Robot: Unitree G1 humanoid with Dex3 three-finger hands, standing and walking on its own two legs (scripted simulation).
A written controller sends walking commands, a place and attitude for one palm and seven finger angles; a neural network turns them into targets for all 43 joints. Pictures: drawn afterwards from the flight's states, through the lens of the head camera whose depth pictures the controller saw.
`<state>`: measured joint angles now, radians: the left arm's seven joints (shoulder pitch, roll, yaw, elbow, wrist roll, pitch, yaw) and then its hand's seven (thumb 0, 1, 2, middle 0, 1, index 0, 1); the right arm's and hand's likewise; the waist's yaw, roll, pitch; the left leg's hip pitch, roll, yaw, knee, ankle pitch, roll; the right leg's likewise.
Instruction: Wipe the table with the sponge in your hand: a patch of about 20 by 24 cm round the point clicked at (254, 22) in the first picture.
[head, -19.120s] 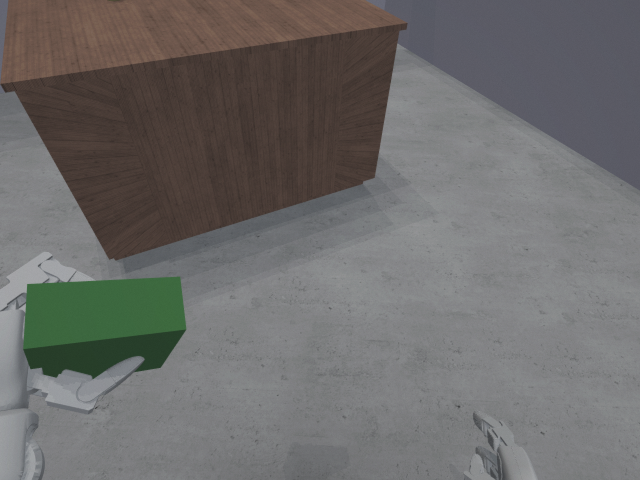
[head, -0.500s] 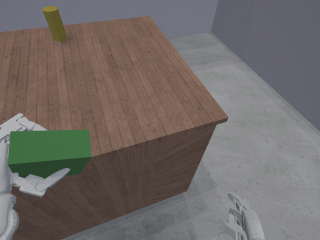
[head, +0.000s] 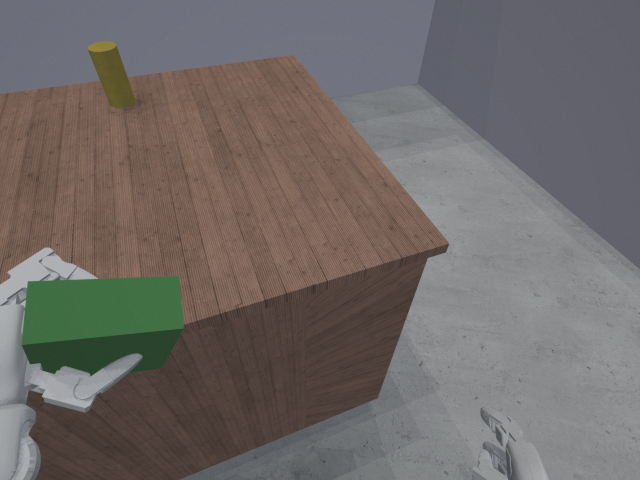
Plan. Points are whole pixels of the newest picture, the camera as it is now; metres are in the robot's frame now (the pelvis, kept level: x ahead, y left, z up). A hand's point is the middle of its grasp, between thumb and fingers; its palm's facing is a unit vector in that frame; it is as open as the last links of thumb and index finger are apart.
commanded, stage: shuffle to correct the standing spot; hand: left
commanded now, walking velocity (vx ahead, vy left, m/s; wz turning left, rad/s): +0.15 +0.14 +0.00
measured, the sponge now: (128, 330) +0.23 +0.21 +0.13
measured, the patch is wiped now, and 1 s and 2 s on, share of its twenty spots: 0.00 0.00 0.00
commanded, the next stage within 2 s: come to a stop and stand still in 0.92 s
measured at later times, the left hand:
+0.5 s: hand (89, 297) +0.25 +0.26 +0.15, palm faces +0.37 -0.82 -0.44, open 9.6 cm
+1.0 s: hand (67, 255) +0.29 +0.30 +0.16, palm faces +0.39 -0.79 -0.48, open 9.6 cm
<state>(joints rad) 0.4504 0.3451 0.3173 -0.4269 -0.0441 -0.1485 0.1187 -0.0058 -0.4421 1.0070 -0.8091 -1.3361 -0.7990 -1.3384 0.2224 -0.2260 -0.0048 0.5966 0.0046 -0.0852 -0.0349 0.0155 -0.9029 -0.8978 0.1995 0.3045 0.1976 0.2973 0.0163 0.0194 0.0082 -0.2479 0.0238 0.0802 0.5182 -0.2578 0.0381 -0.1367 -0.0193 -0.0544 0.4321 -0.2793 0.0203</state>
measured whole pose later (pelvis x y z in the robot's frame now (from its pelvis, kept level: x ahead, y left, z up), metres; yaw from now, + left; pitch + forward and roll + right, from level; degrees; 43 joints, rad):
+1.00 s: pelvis +0.07 +0.05 -0.02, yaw +1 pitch -2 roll +2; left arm 0.43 0.42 0.40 -0.49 -0.03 -0.20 0.12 0.00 -0.44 1.01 -0.81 -1.34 -0.80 -1.34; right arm 0.19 -0.21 -0.04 0.58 0.02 -0.14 -0.02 0.02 -0.91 -0.90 0.20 0.30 0.19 0.30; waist -0.01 -0.04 0.09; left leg -0.28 0.03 0.08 0.64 -0.32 -0.02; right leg -0.31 -0.08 -0.07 0.71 -0.37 -0.01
